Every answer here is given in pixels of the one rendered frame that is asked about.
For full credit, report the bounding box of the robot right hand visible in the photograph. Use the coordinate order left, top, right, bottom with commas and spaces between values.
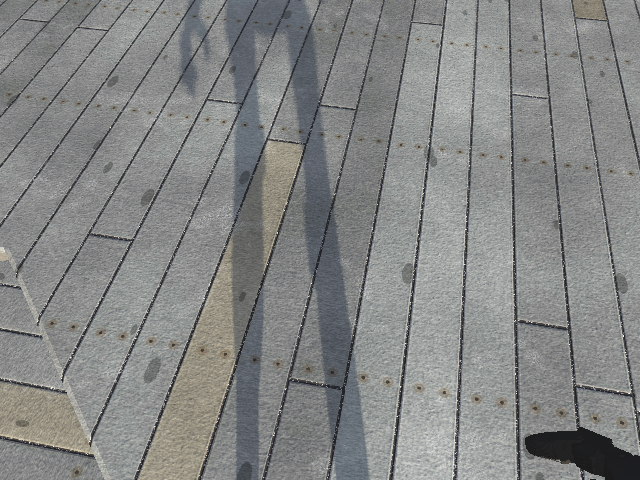
525, 427, 640, 480

